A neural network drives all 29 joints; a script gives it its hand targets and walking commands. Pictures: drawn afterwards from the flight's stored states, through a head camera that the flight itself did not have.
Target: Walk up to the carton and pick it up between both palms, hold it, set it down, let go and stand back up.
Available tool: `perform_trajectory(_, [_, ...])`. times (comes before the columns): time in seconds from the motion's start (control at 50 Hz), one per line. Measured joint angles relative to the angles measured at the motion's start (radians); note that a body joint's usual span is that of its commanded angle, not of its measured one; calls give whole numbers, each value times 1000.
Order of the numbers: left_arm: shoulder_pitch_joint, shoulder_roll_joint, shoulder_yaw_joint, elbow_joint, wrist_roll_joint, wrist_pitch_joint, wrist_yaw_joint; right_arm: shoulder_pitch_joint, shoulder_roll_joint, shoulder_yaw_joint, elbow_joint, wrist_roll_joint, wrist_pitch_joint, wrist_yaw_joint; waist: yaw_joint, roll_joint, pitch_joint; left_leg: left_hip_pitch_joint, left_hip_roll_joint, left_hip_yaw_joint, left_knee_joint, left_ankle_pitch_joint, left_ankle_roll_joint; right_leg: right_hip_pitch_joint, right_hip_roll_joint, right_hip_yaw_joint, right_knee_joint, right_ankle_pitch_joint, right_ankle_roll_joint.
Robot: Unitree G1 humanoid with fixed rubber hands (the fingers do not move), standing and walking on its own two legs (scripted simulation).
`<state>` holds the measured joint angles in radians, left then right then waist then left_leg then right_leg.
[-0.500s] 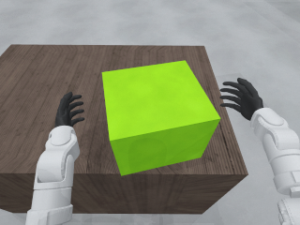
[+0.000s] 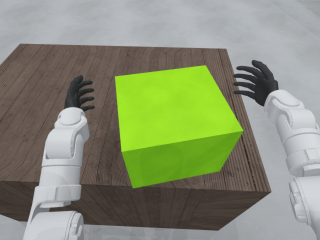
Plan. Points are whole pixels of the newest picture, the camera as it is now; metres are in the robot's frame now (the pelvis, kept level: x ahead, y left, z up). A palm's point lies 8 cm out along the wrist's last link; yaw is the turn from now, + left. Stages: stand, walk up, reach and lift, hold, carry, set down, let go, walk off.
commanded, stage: reach and lift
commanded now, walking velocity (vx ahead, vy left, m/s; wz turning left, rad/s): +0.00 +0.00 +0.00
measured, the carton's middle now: (169, 126) +0.44 +0.00 +0.00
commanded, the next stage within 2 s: none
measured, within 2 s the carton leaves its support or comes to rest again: neither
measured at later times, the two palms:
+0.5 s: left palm (76, 122) +0.38 +0.24 +0.08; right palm (261, 103) +0.44 -0.23 +0.11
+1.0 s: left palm (86, 128) +0.38 +0.23 +0.05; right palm (250, 109) +0.45 -0.22 +0.07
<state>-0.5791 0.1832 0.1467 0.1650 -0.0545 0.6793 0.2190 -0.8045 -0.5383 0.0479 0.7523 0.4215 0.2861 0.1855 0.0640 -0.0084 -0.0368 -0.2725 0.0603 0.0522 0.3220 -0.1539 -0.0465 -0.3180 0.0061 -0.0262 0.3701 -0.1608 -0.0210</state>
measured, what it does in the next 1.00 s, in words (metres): stands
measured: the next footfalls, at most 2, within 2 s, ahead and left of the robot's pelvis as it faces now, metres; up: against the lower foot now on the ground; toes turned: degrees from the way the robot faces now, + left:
none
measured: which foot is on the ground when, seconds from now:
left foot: down 0.00-1.00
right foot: down 0.00-1.00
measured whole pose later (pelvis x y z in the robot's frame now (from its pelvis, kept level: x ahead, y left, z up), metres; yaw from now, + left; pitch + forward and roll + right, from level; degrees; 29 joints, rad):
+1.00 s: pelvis +0.02 +0.00 +0.00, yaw -1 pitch +13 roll +0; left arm -0.56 0.12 0.15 0.72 -0.07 0.02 0.17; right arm -0.80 -0.52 0.23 1.15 0.43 -0.17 0.21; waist 0.11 0.01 -0.10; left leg -0.41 0.08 0.05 0.40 -0.20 -0.05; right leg -0.42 0.02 -0.02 0.37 -0.17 -0.02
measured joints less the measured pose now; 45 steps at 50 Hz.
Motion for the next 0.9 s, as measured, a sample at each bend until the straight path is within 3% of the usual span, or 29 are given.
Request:
perform_trajectory(0.28, [-45, 6, 0, 177, 0, -112, -5, -50, 0, 43, 161, 0, -58, 0, 13, 0, 0, -8, 1, 0, 18, -15, 0, 0, 1, 1, 0, -5, 0])
perform_trajectory(0.56, [-13, -6, 0, 487, -1, -480, -35, -13, 0, 109, 345, 0, -293, 26, 22, 0, 0, -32, 8, 0, 54, -35, 0, -8, 7, 1, 0, -6, 0])
perform_trajectory(0.72, [13, -19, 0, 549, -17, -617, -36, 0, 0, 141, 383, 0, -391, 32, 24, 0, -37, -117, 14, 0, 79, -41, 0, -82, 12, 2, 0, 2, 0])
perform_trajectory(0.9, [13, -39, 0, 550, -17, -654, -36, 0, 2, 171, 396, 5, -439, 32, 40, 12, -55, -140, 18, 0, 81, -47, -1, -104, 15, 2, 0, -3, 0])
